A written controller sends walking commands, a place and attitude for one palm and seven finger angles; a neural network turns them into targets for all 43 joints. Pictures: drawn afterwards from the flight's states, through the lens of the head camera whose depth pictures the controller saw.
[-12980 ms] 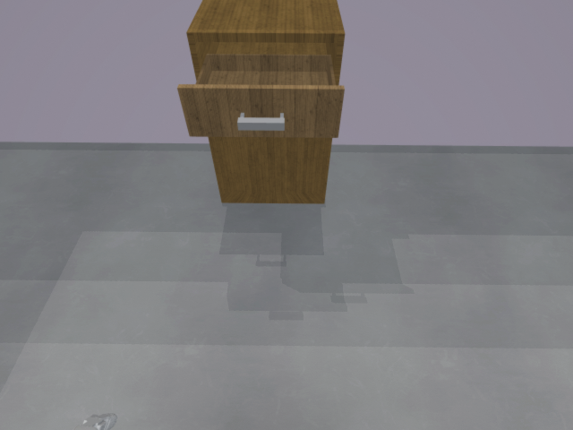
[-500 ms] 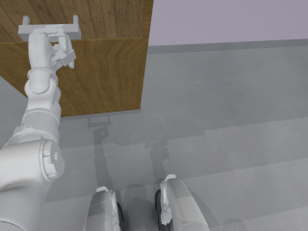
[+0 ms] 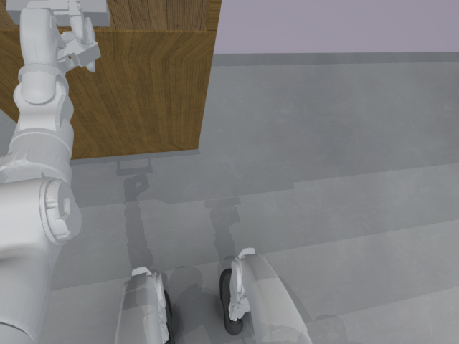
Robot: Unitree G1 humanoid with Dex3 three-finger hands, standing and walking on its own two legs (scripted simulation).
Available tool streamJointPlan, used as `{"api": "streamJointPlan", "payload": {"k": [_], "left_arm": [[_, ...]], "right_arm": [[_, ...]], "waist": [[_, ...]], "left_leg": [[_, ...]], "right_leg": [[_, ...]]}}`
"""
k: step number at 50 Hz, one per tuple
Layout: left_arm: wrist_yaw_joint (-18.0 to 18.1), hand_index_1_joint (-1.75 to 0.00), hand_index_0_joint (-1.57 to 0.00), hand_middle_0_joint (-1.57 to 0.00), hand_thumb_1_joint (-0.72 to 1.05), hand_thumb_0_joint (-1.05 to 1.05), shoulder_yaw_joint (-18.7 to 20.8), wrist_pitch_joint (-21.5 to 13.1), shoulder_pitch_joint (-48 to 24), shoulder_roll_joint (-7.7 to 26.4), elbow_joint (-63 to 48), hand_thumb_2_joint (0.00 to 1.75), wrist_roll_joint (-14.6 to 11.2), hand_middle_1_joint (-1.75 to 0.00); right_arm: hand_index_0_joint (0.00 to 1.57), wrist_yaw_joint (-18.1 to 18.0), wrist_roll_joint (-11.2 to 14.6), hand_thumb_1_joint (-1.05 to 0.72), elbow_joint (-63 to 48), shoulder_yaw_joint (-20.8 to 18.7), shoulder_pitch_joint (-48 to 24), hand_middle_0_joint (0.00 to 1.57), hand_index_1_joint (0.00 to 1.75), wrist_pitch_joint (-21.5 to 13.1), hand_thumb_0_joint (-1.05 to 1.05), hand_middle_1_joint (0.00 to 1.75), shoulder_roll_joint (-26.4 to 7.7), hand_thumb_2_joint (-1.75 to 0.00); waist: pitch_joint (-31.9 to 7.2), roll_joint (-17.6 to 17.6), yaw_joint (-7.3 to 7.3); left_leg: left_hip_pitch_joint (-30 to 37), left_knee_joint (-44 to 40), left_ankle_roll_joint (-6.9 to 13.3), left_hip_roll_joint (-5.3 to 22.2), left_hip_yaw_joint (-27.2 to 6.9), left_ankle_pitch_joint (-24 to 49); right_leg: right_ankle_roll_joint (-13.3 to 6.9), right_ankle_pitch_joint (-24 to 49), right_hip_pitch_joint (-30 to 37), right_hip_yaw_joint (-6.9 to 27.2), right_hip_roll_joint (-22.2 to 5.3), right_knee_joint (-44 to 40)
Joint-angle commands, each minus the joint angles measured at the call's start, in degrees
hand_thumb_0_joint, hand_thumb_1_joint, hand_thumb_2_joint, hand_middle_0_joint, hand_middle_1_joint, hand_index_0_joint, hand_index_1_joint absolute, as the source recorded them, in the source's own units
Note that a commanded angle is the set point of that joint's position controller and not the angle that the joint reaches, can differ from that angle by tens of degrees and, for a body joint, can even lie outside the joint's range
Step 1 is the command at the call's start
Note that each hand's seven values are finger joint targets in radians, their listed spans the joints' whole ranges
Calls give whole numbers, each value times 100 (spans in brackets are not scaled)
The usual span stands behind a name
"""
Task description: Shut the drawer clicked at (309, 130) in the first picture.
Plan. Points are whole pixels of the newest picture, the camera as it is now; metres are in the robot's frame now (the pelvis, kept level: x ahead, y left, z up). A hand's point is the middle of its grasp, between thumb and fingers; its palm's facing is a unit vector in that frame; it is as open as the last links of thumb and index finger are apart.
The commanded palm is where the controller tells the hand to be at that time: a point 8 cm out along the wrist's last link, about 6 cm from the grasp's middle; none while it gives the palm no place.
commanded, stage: pull the fist back off the drawer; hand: left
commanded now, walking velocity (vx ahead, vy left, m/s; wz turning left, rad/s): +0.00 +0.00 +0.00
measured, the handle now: (61, 1) +0.65 +0.18 +0.06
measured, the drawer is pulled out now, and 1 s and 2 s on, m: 0.00 0.00 0.00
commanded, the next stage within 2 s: draw the hand back to the body in 0.46 s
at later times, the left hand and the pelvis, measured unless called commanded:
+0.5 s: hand (88, 61) +0.54 +0.14 +0.06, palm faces +0.02 -1.00 -0.04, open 3.3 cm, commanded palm +0.51 +0.18 +0.06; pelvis +0.04 +0.00 +0.03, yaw +0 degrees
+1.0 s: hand (32, 92) +0.43 +0.16 +0.16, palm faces +0.00 -1.00 -0.07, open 3.3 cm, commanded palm +0.39 +0.22 +0.16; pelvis +0.07 -0.01 +0.09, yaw +2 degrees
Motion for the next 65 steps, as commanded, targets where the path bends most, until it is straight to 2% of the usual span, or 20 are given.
{"api": "streamJointPlan", "payload": {"k": [1, 8, 13, 15, 17, 21, 24, 28, 31, 32, 36, 38, 43, 46, 53, 54, 55, 58, 61, 65], "left_arm": [[121, -160, -140, -140, 90, 0, 220, -422, -3049, 1007, -1659, 90, -202, -160], [173, -160, -140, -140, 90, 0, 301, -447, -2101, 811, -1866, 90, -268, -160], [139, -160, -140, -140, 90, 0, 491, -529, -1099, 761, -2227, 90, -368, -160], [70, -160, -140, -140, 90, 0, 233, -515, -754, 346, -2345, 90, -437, -160], [35, -160, -140, -140, 90, 0, 182, -582, -419, 188, -2671, 90, -501, -160], [38, -160, -140, -140, 90, 0, -54, -674, -463, -172, -2918, 90, -639, -160], [70, -160, -140, -140, 90, 0, -16, -844, -406, -140, -3054, 90, -597, -160], [25, -160, -140, -140, 90, 0, -358, -920, -29, -588, -3041, 90, -592, -160], [-3, -160, -140, -140, 90, 0, -29, -763, 1128, -200, -3992, 90, -753, -160], [-38, -160, -140, -140, 90, 0, -169, -649, 1599, -384, -4348, 90, -816, -160], [-45, -160, -140, -140, 90, 0, -367, -181, 2741, -644, -5341, 90, -1085, -160], [-3, -160, -140, -140, 90, 0, -363, -82, 2964, -647, -5578, 90, -1163, -160], [-128, -160, -140, -140, 90, 0, -685, -123, 3457, -910, -6002, 90, -1236, -160], [-368, -160, -140, -140, 90, 0, -910, -51, 3884, -1019, -6404, 90, -1317, -160], [-609, -160, -140, -140, 90, 0, -599, 430, 5044, -799, -7107, 90, -1624, -160], [-26, -160, -140, -140, 90, 0, -759, 757, 5357, -245, -7447, 90, -913, -160], [285, -160, -140, -140, 90, 0, -885, 986, 5608, -547, -7756, 90, -858, -160], [748, -160, -140, -140, 90, 0, -897, 1454, 5906, -503, -8057, 90, -701, -160], [962, -160, -140, -140, 90, 0, -826, 1668, 5915, -383, -8487, 90, -636, -160], [1049, -160, -140, -140, 90, 0, -880, 1850, 6497, -568, -8944, 90, -593, -160]], "right_arm": [[20, -14, 10, -90, -197, -420, 1205, 20, 30, -40, 0, 30, -1131, -90], [20, 40, 63, -90, -307, -476, 1106, 20, 30, 71, 0, 30, -1093, -90], [20, 79, 107, -90, -414, -548, 1059, 20, 30, 188, 0, 30, -1021, -90], [20, 93, 150, -90, -473, -575, 981, 20, 30, 226, 0, 30, -964, -90], [20, 102, 170, -90, -512, -617, 955, 20, 30, 251, 0, 30, -941, -90], [20, 68, 197, -90, -395, -676, 901, 20, 30, 256, 0, 30, -907, -90], [20, 42, 175, -90, -347, -710, 867, 20, 30, 242, 0, 30, -885, -90], [20, 61, 181, -90, -319, -750, 796, 20, 30, 275, 0, 30, -850, -90], [20, 82, 277, -90, -671, -777, 675, 20, 30, 331, 0, 30, -881, -90], [20, 88, 343, -90, -791, -777, 610, 20, 30, 345, 0, 30, -823, -90], [20, 15, 514, -90, -1049, -759, 395, 20, 30, 300, 0, 30, -731, -90], [20, -52, 558, -90, -1038, -738, 289, 20, 30, 251, 0, 30, -713, -90], [20, -160, 582, -90, -989, -697, 48, 20, 30, 30, 0, 30, -679, -90], [20, -183, 625, -90, -1096, -694, -125, 20, 30, -91, 0, 30, -683, -90], [20, -268, 698, -90, -1386, -591, -627, 20, 30, -359, 0, 30, -663, -90], [20, -415, 707, -90, -1483, -621, -966, 20, 30, -184, 0, 30, -563, -90], [20, -489, 695, -90, -1629, -571, -1006, 20, 30, -163, 0, 30, -479, -90], [20, -656, 680, -90, -1598, -466, -1215, 20, 30, -108, 0, 30, -488, -90], [20, -770, 642, -90, -1534, -405, -1388, 20, 30, -185, 0, 30, -491, -90], [20, -793, 587, -90, -1436, -342, -1496, 20, 30, -356, 0, 30, -421, -90]], "waist": [[-3628, 1282, -164], [-3403, 923, 76], [-3578, 661, 366], [-3404, 441, 353], [-3576, 583, 478], [-3227, 354, 333], [-3374, 507, 423], [-3404, 705, 448], [-4037, 728, 914], [-4151, 708, 987], [-3533, 115, 1061], [-2975, -245, 1013], [-2315, -1, 1010], [-2235, 295, 1083], [-1655, -32, 1334], [-1822, -84, 1575], [-1497, -105, 1461], [-927, -159, 1476], [-690, -234, 1521], [-518, 34, 1612]], "left_leg": [[2890, -1152, 62, -250, -527, 688], [2857, -1254, 48, -232, -392, 934], [2967, -1293, 33, -243, -227, 1549], [2857, -1351, 51, -263, -145, 1529], [3216, -1415, 12, -270, -146, 1885], [3352, -1396, 22, -265, -135, 2048], [3558, -1370, -14, -284, -129, 2362], [4056, -1349, -77, -246, -196, 3037], [4482, -1655, -84, -273, -96, 3524], [4664, -1782, -88, -266, -77, 3832], [4434, -2257, -12, -309, 71, 3468], [4232, -2472, 8, -334, 163, 2930], [4646, -2840, -1, -357, 200, 2620], [5064, -3043, -7, -356, 179, 2757], [5223, -3619, 3, -391, 171, 2384], [5674, -3945, 23, -393, 274, 2313], [5771, -4110, 23, -388, 273, 2193], [6041, -4485, 42, -371, 272, 1978], [6463, -4812, 82, -379, 251, 1996], [7100, -5193, 70, -364, 279, 2421]], "right_leg": [[-56, 223, 1544, 456, 450, -1009], [-28, 394, 1825, 469, 440, -1087], [-20, 957, 2446, 512, 447, -1123], [5, 1093, 2640, 545, 442, -1207], [-20, 1397, 2728, 506, 439, -1168], [14, 1589, 2607, 490, 431, -1217], [2, 1811, 2666, 499, 411, -1155], [-19, 2055, 2438, 436, 399, -1106], [-39, 2557, 3415, 485, 410, -1265], [-24, 2821, 3689, 484, 405, -1372], [22, 3191, 4593, 501, 417, -1833], [65, 3062, 4820, 503, 406, -2064], [41, 2730, 4880, 482, 390, -2422], [5, 2650, 4984, 446, 378, -2590], [18, 2545, 5628, 394, 317, -3034], [-54, 2303, 6021, 632, 158, -3399], [-35, 2211, 6040, 592, 127, -3571], [-22, 1975, 6197, 575, 154, -3983], [-20, 1944, 6488, 571, 168, -4346], [-20, 2290, 6839, 507, 174, -4661]]}}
